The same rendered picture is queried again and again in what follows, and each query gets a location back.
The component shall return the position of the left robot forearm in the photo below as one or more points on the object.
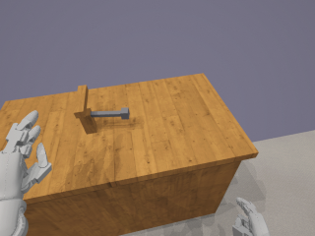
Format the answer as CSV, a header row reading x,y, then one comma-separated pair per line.
x,y
12,219

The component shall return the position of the robot left hand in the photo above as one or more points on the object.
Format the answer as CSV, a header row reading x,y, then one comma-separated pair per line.
x,y
13,167

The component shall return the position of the tap lever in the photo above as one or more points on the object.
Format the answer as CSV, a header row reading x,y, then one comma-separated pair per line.
x,y
124,113

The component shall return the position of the counter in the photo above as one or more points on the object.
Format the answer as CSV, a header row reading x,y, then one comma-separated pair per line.
x,y
172,160

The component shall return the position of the robot right hand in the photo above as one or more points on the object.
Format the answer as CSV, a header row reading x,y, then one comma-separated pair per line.
x,y
254,225

